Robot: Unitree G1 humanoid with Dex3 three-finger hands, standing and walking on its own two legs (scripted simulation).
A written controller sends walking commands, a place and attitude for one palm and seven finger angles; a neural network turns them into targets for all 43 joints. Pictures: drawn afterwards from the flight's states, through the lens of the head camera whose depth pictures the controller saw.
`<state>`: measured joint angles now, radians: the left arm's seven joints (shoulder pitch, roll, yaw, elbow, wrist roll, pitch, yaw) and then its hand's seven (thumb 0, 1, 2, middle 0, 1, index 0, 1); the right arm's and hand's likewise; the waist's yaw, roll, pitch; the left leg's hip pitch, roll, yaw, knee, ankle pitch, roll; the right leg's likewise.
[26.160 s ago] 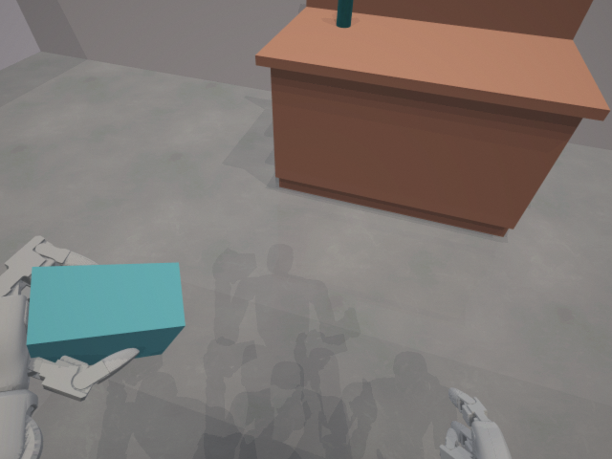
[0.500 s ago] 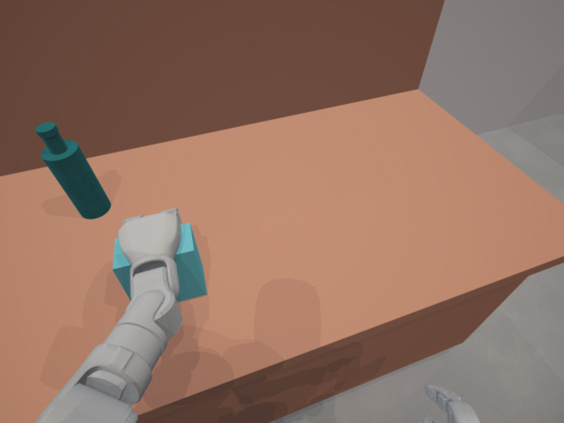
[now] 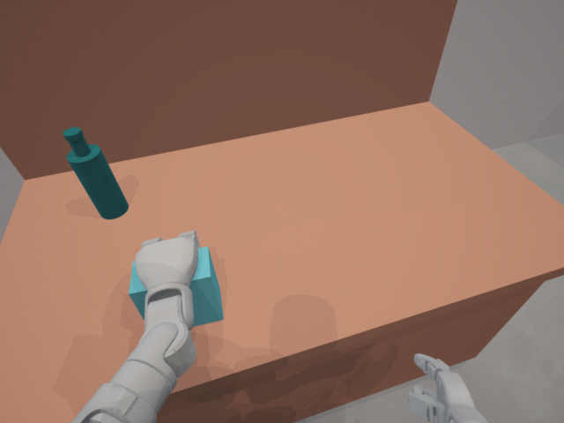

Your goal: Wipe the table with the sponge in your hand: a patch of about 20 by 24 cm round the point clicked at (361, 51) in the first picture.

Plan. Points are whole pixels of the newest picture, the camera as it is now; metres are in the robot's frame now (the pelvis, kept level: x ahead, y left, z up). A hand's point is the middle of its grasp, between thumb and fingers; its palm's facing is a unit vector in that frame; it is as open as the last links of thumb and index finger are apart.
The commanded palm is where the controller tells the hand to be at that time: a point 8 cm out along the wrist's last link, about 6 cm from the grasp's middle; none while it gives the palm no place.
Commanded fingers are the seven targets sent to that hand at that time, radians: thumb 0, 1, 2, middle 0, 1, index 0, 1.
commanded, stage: wipe back along the middle lane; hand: left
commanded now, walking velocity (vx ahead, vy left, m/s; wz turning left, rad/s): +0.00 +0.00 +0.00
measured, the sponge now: (183, 298) +0.31 +0.22 -0.03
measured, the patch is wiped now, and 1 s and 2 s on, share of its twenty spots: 0.65 0.85 0.90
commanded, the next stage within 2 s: slide across to the third lane in 0.18 s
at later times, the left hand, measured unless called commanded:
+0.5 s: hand (183, 294) +0.30 +0.20 +0.02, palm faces -0.05 -0.05 -1.00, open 10.6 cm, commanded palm +0.26 +0.16 +0.06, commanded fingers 0.00 0.10 1.30 -1.20 -1.60 -1.20 -1.60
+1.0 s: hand (217, 279) +0.32 +0.15 +0.02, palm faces -0.06 -0.04 -1.00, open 10.6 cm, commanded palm +0.29 +0.12 +0.07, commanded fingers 0.00 0.10 1.30 -1.20 -1.60 -1.20 -1.60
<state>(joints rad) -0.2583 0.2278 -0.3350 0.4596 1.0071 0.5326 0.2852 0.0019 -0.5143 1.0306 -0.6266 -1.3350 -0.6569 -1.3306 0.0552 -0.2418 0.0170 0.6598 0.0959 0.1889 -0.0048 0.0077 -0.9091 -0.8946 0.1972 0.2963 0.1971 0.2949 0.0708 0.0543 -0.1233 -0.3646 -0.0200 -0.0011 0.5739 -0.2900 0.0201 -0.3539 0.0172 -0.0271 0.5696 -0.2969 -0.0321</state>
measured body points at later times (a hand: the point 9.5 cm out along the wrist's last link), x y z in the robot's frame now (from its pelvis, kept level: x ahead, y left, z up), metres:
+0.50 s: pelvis -0.01 -0.01 +0.00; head -0.03 -0.04 +0.45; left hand +0.29 +0.20 +0.07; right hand +0.21 -0.24 -0.09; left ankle +0.00 +0.11 -0.73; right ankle +0.00 -0.10 -0.73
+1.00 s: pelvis -0.02 -0.02 +0.00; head -0.03 -0.05 +0.45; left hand +0.32 +0.15 +0.08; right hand +0.20 -0.22 -0.10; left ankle +0.00 +0.11 -0.73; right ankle +0.00 -0.10 -0.73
